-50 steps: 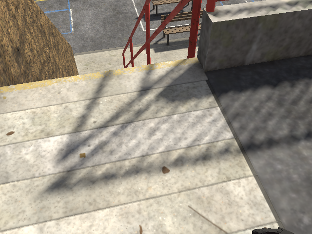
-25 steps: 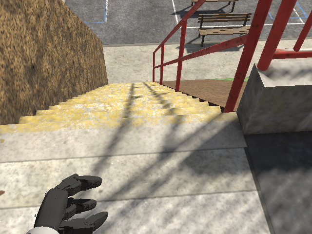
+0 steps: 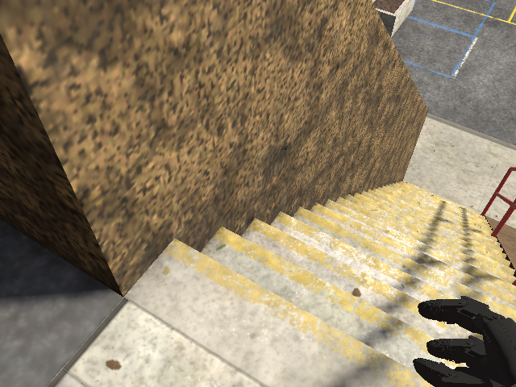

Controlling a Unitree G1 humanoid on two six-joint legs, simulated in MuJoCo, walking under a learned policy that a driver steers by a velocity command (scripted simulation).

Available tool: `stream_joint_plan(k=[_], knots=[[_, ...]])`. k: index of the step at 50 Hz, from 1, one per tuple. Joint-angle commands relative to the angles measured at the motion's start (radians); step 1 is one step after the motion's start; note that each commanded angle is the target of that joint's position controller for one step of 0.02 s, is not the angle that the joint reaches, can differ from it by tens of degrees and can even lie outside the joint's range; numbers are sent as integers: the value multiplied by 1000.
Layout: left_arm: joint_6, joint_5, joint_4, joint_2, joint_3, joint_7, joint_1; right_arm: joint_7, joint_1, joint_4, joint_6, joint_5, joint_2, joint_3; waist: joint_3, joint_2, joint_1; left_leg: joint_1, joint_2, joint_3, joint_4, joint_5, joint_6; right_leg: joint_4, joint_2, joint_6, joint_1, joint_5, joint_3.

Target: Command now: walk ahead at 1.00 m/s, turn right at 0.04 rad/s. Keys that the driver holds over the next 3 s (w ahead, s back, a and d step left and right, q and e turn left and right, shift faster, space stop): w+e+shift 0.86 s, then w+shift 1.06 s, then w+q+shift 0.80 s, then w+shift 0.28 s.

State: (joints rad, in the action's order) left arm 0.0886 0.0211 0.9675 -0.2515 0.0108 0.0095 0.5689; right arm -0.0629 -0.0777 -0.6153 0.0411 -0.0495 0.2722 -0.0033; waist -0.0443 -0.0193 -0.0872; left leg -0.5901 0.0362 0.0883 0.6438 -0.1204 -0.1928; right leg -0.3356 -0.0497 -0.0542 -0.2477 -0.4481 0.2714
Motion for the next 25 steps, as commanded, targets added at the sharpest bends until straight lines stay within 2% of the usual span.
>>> stream_joint_plan(k=[1, 2, 3, 4, 5, 6, 7, 9, 10, 11, 13, 14, 15, 16, 17, 18, 19, 20, 21, 22, 23, 24, 25], knots=[[-5, 3, -129, -187, 34, -2, -130, 55, 578, -134, 0, -33, 272, 103, 286, -36, 321, 974, -210, -287, -62, -282, -30, -859, -68, 156, 647, 455, -147], [3, -54, -182, -87, 12, -11, -7, 62, 518, -88, 9, -44, 331, 111, 457, -190, 192, 1134, -492, -810, -234, -372, -78, -1150, 56, 144, 930, -46, -332], [6, -44, -203, -192, 34, -1, -174, 67, 500, -97, 8, -17, 265, 116, 343, 0, 254, 972, -443, -740, -345, -372, -51, -1148, 19, 144, 1007, 96, -374], [6, -37, -213, -158, 29, -7, -198, 68, 448, -127, 22, -9, 220, 99, 156, -7, 185, 795, -408, -594, -375, -323, -45, -1081, -25, 140, 1015, 151, -346], [-5, -22, -192, -122, 20, -14, -184, 59, 431, -140, 39, 2, 170, 93, 86, 24, 148, 659, -369, -491, -410, -235, -33, -1023, -61, 139, 962, 164, -343], [-26, -10, -161, -109, 21, -27, -154, 62, 396, -144, 51, 10, 120, 78, 61, 28, 110, 565, -314, -378, -447, -211, 4, -963, -90, 137, 897, 198, -363], [-49, 1, -148, -83, 19, -38, -117, 65, 399, -156, 62, 20, 92, 69, 38, -17, 81, 497, -302, -314, -475, -176, 20, -941, -102, 128, 853, 214, -360], [-81, 5, -160, -69, 30, -48, -180, 64, 408, -188, 84, 43, 53, 61, -34, 3, 72, 492, -249, -184, -519, -49, 77, -891, -115, 134, 924, 270, -375], [-90, 4, -189, -52, 29, -52, -226, 61, 424, -197, 94, 50, 68, 64, -57, -28, 67, 480, -252, -126, -536, 37, 88, -849, -116, 136, 958, 311, -363], [-90, -1, -215, -42, 27, -54, -287, 57, 423, -208, 100, 49, 54, 60, -90, -29, 64, 458, -217, -34, -539, 156, 110, -777, -105, 143, 969, 377, -344], [-86, -7, -251, -15, 18, -59, -369, 56, 410, -216, 106, 43, 38, 54, -99, -50, 57, 421, -169, 103, -511, 322, 135, -640, -64, 159, 942, 535, -267], [-71, 0, -279, -21, 19, -76, -435, 71, 417, -221, 107, 44, 42, 47, -110, -21, 63, 391, -172, 143, -495, 437, 154, -537, -36, 166, 892, 596, -226], [-68, 13, -279, -16, 18, -86, -425, 85, 428, -234, 106, 42, 63, 53, -76, -37, 47, 336, -161, 199, -454, 534, 176, -532, 5, 168, 744, 629, -164], [-70, 7, -271, -25, 22, -91, -397, 96, 422, -233, 107, 43, 88, 54, -57, -49, 20, 321, -162, 224, -416, 621, 191, -508, 37, 176, 656, 636, -136], [-66, 2, -198, -76, 58, -73, -177, 98, 347, -203, 119, 34, 139, 65, 76, -74, -81, 295, -174, 243, -198, 995, 203, -681, 118, 201, 416, 746, -56], [-74, -4, -149, -113, 78, -50, 2, 104, 251, -165, 126, 52, 187, 74, 168, -131, -193, 226, -204, 234, -5, 1221, 222, -774, 142, 221, 233, 682, -61], [-84, 1, -74, -183, 114, -23, 267, 107, 123, -130, 126, 70, 220, 81, 243, -149, -342, 59, -235, 188, 280, 1291, 231, -814, 149, 251, -54, 602, -109], [-93, -45, -18, -284, 168, 4, 505, 110, -95, -97, 102, 95, 294, 109, 293, -15, -570, -185, -124, 167, 858, 1082, 249, -686, 101, 327, -346, 626, -199], [-76, -49, -115, -245, 131, -15, 240, 85, -50, -114, 62, 76, 110, 67, -30, 226, -398, -251, 52, 153, 1277, -150, 209, -263, 41, 391, 72, 650, -359], [-68, -43, -160, -265, 106, -22, -79, 113, 208, -39, 45, 44, -38, 26, -85, 346, 13, -284, 29, -15, 1320, -344, 207, -365, -61, 384, 255, 1477, -578], [-60, -39, -226, -223, 95, -20, -118, 117, 342, -25, 42, -2, -18, 24, 69, 86, 91, -218, -22, -133, 1161, -282, 200, -323, -123, 417, 302, 1431, -764], [-60, -33, -254, -189, 83, -13, -190, 123, 355, -26, 28, -17, 5, 29, 42, -58, 145, -186, -49, -174, 1043, -245, 216, -274, -115, 419, 475, 1108, -804], [-62, -30, -275, -175, 70, -13, -239, 127, 351, -24, 11, -33, 30, 40, 24, -77, 169, -160, -63, -176, 933, -259, 222, -228, -65, 398, 621, 892, -798]])
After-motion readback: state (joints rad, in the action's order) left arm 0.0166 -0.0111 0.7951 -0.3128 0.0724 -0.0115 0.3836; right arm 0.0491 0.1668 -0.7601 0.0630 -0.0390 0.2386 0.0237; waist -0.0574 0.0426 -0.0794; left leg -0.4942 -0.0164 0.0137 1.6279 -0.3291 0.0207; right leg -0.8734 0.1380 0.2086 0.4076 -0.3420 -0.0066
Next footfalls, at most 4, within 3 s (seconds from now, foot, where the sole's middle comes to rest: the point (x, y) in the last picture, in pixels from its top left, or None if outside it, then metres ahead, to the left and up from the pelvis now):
0.02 left None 0.20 0.06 -0.75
0.40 right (336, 377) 0.49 -0.12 -0.74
0.86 left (293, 301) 0.79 -0.01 -0.96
1.28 right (394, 318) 0.86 -0.38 -1.18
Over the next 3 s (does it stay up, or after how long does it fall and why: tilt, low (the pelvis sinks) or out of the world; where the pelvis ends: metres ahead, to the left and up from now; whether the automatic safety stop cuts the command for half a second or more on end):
stays up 1.62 -0.89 -1.33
